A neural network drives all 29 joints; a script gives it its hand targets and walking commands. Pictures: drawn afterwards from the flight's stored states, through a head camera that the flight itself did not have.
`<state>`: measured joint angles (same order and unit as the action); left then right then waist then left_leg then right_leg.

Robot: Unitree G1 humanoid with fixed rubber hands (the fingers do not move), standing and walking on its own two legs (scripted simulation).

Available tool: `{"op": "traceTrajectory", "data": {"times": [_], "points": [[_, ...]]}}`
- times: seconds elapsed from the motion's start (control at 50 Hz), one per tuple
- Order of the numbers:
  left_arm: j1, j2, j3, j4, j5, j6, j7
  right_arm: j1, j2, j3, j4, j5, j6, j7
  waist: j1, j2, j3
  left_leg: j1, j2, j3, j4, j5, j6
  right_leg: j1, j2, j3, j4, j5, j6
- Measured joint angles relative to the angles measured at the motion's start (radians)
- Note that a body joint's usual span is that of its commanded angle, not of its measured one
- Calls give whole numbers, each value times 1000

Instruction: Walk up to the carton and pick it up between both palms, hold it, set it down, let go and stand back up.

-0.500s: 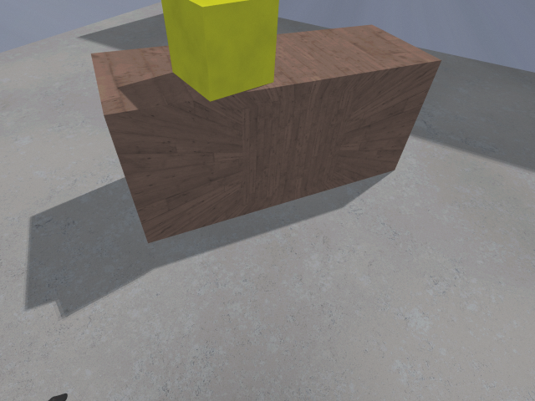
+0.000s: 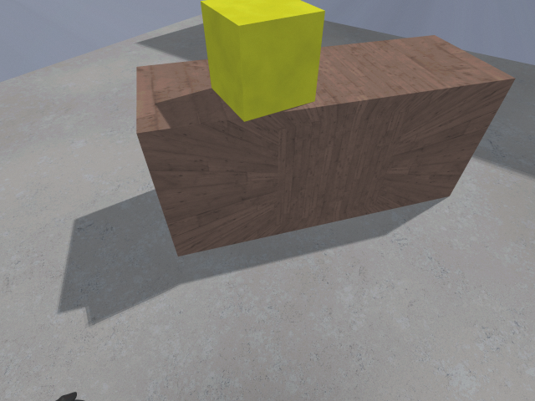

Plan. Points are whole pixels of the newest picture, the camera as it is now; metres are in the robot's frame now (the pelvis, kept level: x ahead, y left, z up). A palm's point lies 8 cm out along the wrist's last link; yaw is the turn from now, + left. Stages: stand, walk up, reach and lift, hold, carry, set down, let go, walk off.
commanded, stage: walk up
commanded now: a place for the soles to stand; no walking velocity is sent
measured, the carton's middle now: (261, 54) +1.19 +0.00 +0.05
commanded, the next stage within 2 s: none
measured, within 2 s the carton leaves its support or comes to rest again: neither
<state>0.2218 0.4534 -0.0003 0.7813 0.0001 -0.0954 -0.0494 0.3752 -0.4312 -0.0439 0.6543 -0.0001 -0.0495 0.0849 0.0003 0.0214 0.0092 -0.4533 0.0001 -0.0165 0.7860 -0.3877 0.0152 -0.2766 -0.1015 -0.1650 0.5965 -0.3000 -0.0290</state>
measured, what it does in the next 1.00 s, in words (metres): walks ahead: left foot, then right foot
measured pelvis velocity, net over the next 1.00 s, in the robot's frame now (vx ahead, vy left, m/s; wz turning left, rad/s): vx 0.25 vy -0.09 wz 0.23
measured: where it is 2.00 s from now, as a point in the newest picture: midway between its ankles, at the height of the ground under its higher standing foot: (286, 345)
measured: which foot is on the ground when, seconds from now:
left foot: up 0.00-0.04, down 0.06-0.36, up 0.38-0.64, down 0.66-0.92, up 0.94-1.00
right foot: down 0.00-0.08, up 0.10-0.34, down 0.36-0.68, up 0.70-0.90, down 0.92-1.00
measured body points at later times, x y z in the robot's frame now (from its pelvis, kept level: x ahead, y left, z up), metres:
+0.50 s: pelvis +0.13 -0.04 -0.01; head +0.13 -0.06 +0.44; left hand +0.20 +0.29 -0.09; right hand +0.25 -0.35 -0.10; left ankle +0.13 +0.10 -0.68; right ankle +0.16 -0.15 -0.73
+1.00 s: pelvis +0.25 -0.09 -0.03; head +0.24 -0.10 +0.42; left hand +0.25 +0.24 -0.11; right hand +0.41 -0.39 -0.11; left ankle +0.25 +0.08 -0.69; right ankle +0.30 -0.18 -0.73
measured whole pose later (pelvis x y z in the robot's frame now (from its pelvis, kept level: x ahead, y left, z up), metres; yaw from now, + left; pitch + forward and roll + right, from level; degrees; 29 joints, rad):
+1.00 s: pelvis +0.25 -0.09 -0.03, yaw +13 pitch -3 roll +2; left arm 0.32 0.46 0.00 0.78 0.00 -0.05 -0.06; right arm 0.36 -0.45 -0.04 0.67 0.00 -0.07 0.01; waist 0.00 0.00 0.02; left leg -0.53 0.02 -0.05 1.08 -0.43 0.05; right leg -0.40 -0.05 -0.07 0.84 -0.40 -0.02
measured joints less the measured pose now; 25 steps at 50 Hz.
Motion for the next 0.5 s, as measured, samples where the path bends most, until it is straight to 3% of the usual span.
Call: {"op": "traceTrajectory", "data": {"times": [0.04, 0.08, 0.1, 0.18, 0.26, 0.34, 0.38, 0.44, 0.5], "points": [[0, 1, 0, 0, 0, 5, -1, 0, 0, 0, -1, 0, -4, -4, 0, 0, -18, 8, 0, -1, -117, 32, 4, 2, -9, -30, 10, -24, 0], [1, 3, 0, 1, 0, 16, -1, -1, -1, -1, 0, 0, -23, -16, 0, -12, -12, 31, -11, 1, -171, 142, 6, -1, -31, -41, 86, -77, 0], [4, 3, 0, 2, 0, 29, -1, -1, -1, -1, 0, 0, -34, -25, -1, -16, -6, 34, -16, 0, -148, 185, 8, -16, -32, -19, 161, -97, -3], [6, 5, 0, 0, 0, 54, -1, 8, -1, 0, 0, 0, -38, -48, -1, -46, -5, 68, -17, 0, -121, 130, 8, -132, 14, 108, 391, -120, -3], [7, 7, 0, 0, 0, 54, -4, 17, -1, 0, 0, 0, -38, -55, 0, -76, -4, 106, -17, 0, -148, 113, 10, -188, 14, 145, 357, -121, -3], [7, 7, 0, -1, 0, 50, -6, 17, -1, 0, 0, 0, -38, -51, 1, -83, -8, 113, -16, -1, -125, 71, 5, -176, 16, 150, 190, -117, -3], [8, 1, 0, -1, 0, 36, -6, 14, -4, 0, 2, 0, -36, -53, 1, -56, 6, 101, -2, -17, -42, 20, 17, -150, 34, 134, 144, -1, 1], [13, -7, 0, 0, 0, 19, -6, 12, -2, 0, 9, 0, -25, -53, 2, -23, 6, 3, -7, -19, 216, -2, 26, -111, 37, 90, 148, -24, 8], [30, -7, 0, 0, 0, 19, -6, 3, -3, 0, 8, 0, -24, -46, 1, -9, 10, -43, -6, -21, 243, -4, 19, -51, 30, 57, 95, -36, 0]]}}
